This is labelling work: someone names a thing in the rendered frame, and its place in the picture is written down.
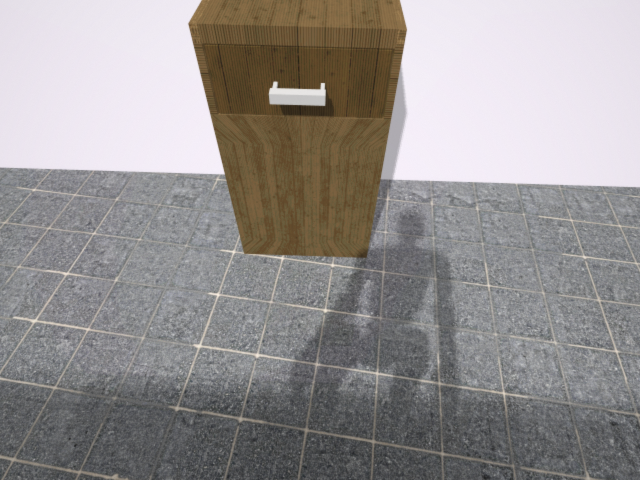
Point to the cabinet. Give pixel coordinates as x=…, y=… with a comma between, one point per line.
x=302, y=185

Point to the handle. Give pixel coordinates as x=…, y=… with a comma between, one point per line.
x=284, y=96

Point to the drawer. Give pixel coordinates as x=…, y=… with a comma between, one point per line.
x=355, y=78

